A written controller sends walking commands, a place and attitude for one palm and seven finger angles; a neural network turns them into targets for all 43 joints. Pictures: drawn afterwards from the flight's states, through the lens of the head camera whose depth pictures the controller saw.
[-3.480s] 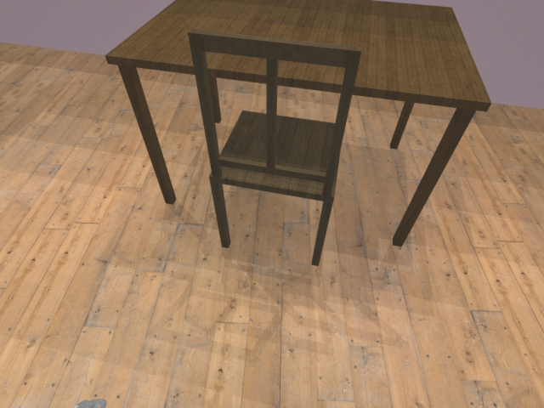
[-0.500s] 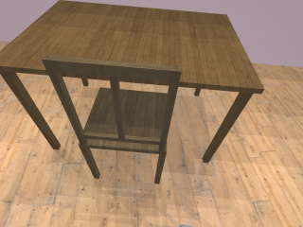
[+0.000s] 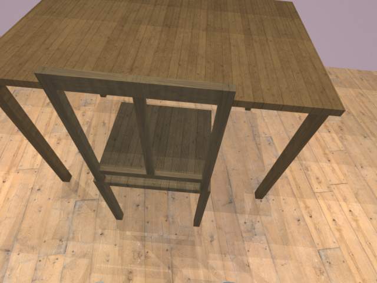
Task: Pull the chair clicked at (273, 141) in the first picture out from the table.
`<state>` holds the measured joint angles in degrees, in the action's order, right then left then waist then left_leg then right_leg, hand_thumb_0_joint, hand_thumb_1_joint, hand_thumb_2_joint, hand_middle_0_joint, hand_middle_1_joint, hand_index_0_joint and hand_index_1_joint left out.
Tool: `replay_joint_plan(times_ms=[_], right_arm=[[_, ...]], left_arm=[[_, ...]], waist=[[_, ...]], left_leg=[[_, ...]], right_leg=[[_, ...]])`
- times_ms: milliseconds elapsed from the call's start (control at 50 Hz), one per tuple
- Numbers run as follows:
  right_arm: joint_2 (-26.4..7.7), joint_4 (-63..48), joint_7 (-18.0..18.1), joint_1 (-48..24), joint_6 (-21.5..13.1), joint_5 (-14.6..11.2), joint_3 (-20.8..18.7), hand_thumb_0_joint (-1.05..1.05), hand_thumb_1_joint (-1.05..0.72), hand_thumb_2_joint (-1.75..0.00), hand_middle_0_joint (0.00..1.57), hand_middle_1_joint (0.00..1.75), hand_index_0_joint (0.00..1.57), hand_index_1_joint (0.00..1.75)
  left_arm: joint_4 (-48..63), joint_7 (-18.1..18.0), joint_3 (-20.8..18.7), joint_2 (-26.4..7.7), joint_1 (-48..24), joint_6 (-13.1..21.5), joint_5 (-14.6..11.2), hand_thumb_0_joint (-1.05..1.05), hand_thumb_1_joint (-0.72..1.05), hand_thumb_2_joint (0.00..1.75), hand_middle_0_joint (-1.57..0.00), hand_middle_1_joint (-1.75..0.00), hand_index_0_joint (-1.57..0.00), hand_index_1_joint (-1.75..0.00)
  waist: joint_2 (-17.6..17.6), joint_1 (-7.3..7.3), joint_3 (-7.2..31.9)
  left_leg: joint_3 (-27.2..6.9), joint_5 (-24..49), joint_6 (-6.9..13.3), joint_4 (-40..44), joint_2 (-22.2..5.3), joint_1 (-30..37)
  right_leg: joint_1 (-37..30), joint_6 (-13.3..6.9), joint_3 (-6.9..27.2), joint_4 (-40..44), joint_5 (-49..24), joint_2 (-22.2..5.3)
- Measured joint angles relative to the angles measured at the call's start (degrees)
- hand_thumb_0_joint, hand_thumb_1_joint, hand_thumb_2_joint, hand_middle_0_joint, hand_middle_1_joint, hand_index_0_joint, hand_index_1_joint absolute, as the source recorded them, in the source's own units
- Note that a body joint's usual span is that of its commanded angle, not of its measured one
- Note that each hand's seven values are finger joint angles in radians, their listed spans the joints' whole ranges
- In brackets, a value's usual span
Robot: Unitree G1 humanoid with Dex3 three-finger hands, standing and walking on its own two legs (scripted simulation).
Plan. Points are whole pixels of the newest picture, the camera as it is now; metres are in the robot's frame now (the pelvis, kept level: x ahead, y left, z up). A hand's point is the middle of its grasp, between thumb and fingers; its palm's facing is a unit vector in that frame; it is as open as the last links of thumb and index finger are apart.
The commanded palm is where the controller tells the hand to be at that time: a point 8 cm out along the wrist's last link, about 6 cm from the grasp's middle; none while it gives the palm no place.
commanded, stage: come to a stop and stand still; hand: left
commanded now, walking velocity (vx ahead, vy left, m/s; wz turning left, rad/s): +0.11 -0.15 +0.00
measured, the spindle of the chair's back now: (146, 141) +0.47 +0.14 -0.06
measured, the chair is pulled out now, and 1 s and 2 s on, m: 0.00 0.00 0.00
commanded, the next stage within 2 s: look again from close up in 1.20 s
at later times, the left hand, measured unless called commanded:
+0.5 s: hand out of the picture -0.02 +0.16 -0.17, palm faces -0.04 -0.98 -0.20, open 7.4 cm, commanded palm none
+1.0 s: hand out of the picture -0.01 +0.12 -0.16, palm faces +0.01 -0.98 -0.20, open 7.4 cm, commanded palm none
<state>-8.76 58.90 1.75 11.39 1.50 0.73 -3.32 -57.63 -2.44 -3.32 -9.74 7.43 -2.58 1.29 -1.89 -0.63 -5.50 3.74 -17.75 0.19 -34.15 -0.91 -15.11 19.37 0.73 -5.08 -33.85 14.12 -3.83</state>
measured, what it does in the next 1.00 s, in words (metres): steps on the spot: right foot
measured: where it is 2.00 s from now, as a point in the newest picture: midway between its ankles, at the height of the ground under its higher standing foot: outside the picture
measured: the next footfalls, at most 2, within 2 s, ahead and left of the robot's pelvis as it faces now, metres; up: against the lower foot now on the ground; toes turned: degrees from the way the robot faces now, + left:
right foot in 0.42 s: -0.02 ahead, -0.15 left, +0.00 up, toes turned -1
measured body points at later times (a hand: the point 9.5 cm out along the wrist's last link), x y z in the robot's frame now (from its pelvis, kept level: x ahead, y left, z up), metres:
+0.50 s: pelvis -0.02 -0.02 +0.00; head +0.01 -0.02 +0.45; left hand -0.02 +0.21 -0.15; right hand -0.02 -0.25 -0.15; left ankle -0.01 +0.10 -0.73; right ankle -0.06 -0.14 -0.73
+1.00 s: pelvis +0.00 -0.05 +0.01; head +0.01 -0.06 +0.46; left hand +0.00 +0.17 -0.15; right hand +0.01 -0.27 -0.15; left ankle -0.01 +0.10 -0.73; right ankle -0.06 -0.14 -0.73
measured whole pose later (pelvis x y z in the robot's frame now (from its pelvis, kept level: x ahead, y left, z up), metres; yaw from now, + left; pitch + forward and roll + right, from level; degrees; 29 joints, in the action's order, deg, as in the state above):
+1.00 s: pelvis +0.00 -0.05 +0.01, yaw +0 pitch +0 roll +1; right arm -9.2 64.9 1.1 14.2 -0.6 0.6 0.5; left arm -63.0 -2.2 0.9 -8.6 17.6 1.5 0.8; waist -0.4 -0.3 -1.2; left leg 2.7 -14.5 -2.6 -26.5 -3.2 -11.6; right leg 7.1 -1.9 -1.6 -27.4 20.1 0.7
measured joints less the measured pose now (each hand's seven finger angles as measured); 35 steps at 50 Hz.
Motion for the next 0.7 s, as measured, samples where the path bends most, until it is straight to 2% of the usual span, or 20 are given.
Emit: replay_joint_plan(times_ms=[60, 100, 140, 220, 340, 380, 420, 460, 520, 700], right_arm=[[0.8, -0.3, 0.2, 0.3, -0.7, 0.6, 0.9, 0.00, -0.91, -0.90, 0.20, 0.30, 0.19, 0.30], [1.3, 0.2, 0.6, 0.5, -1.0, 0.8, 1.6, 0.00, -0.91, -0.90, 0.20, 0.30, 0.19, 0.30], [1.3, 0.9, 1.1, 0.6, -1.2, 0.9, 1.9, 0.00, -0.92, -0.90, 0.20, 0.30, 0.20, 0.30], [1.1, 1.6, 1.3, 0.7, -1.7, 0.9, 2.1, 0.00, -0.93, -0.90, 0.20, 0.30, 0.20, 0.30], [0.6, 2.8, 1.0, 1.1, -1.5, 0.9, 1.9, 0.00, -0.92, -0.90, 0.20, 0.30, 0.20, 0.30], [0.2, 3.3, 0.6, 1.7, -1.3, 0.5, 1.8, 0.00, -0.91, -0.90, 0.20, 0.30, 0.20, 0.30], [-0.3, 2.4, -0.4, 2.2, -0.8, 0.2, 1.8, 0.00, -0.91, -0.90, 0.20, 0.30, 0.20, 0.30], [-1.3, 1.9, -1.1, 2.5, -0.5, 0.4, 1.8, 0.00, -0.91, -0.90, 0.20, 0.30, 0.20, 0.30], [-1.4, 1.8, -1.5, 4.6, -1.0, 0.4, 2.3, 0.00, -0.91, -0.90, 0.20, 0.30, 0.19, 0.30], [0.5, 3.7, -1.1, 6.1, -1.4, 0.3, 3.9, 0.00, -0.91, -0.90, 0.20, 0.30, 0.19, 0.30]], left_arm=[[-0.7, 0.0, -0.3, -1.2, 1.0, -1.1, 0.0, 0.01, 0.91, 0.90, -0.20, -0.30, -0.20, -0.30], [-1.4, 0.3, -0.5, -1.7, 1.9, -1.1, 0.0, 0.01, 0.91, 0.90, -0.20, -0.30, -0.20, -0.30], [-2.2, 0.7, -0.4, -2.0, 3.3, -0.7, 0.0, 0.01, 0.91, 0.90, -0.20, -0.30, -0.19, -0.30], [-3.8, 1.2, -0.1, -2.2, 5.9, -1.0, 0.0, 0.01, 0.91, 0.90, -0.19, -0.30, -0.19, -0.30], [-5.4, 1.5, 0.6, -1.5, 7.3, -1.4, -0.2, 0.01, 0.91, 0.90, -0.19, -0.30, -0.19, -0.30], [-5.5, 1.1, 1.2, -1.1, 7.5, -0.5, -0.1, 0.01, 0.91, 0.90, -0.19, -0.30, -0.19, -0.30], [-4.2, 0.3, 2.1, -1.0, 8.7, 1.2, 0.1, 0.01, 0.91, 0.90, -0.19, -0.30, -0.19, -0.30], [-4.4, 0.3, 3.1, 0.1, 8.8, 1.9, 0.2, 0.01, 0.91, 0.90, -0.19, -0.30, -0.19, -0.30], [-4.3, 0.3, 3.8, 1.0, 9.4, 2.6, -0.1, 0.01, 0.91, 0.90, -0.20, -0.30, -0.19, -0.30], [-3.8, 0.2, 4.0, 1.0, 9.1, 3.4, -0.4, 0.01, 0.92, 0.90, -0.20, -0.30, -0.20, -0.30]], waist=[[-1.4, 0.18, 1.0], [-1.6, 0.36, 2.0], [-1.6, 0.60, 2.8], [-1.2, 0.54, 3.5], [-0.4, -0.32, 2.8], [0.1, -0.28, 2.9], [-0.4, 0.31, 3.2], [2.0, -0.78, 2.2], [2.9, -1.74, 3.1], [3.1, -0.93, 4.3]], left_leg=[[0.8, 0.0, 2.3, 1.4, 0.7, 0.7], [0.7, 1.3, 2.6, 4.4, 1.0, 1.7], [0.6, 3.0, 2.7, 7.4, 1.1, 2.8], [0.8, 5.2, 2.9, 11.1, 1.0, 4.1], [0.9, 6.3, 2.1, 12.0, 0.3, 3.8], [0.9, 5.9, 1.5, 10.2, 0.1, 2.3], [1.9, 3.3, 0.8, 4.3, -0.1, -1.6], [0.6, 1.7, 0.3, 0.9, -1.4, -2.7], [-0.6, 1.1, -0.1, 0.2, -1.4, -2.2], [-1.1, 2.0, -1.4, 3.1, -1.4, 0.7]], right_leg=[[2.5, -0.2, 4.6, -9.2, 9.3, 1.9], [2.9, 0.0, 6.3, -14.3, 9.4, 3.2], [1.7, 0.4, 6.5, -15.5, 8.7, 3.6], [-1.9, 1.0, 5.8, -12.9, 9.7, 3.4], [-6.5, 0.4, 4.7, -4.8, 10.9, 2.7], [-8.2, -0.1, 4.5, 0.9, 6.9, 2.6], [-8.2, -1.2, 6.1, 6.7, 4.7, 1.9], [-7.5, -0.6, 5.1, 4.0, 4.7, 3.2], [-8.0, -0.2, 4.0, 2.3, 6.2, 3.3], [-9.9, -1.5, 3.4, 2.7, 6.9, 3.4]])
